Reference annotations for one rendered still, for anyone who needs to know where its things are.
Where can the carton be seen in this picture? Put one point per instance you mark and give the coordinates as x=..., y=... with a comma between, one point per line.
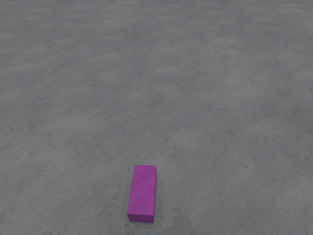
x=142, y=199

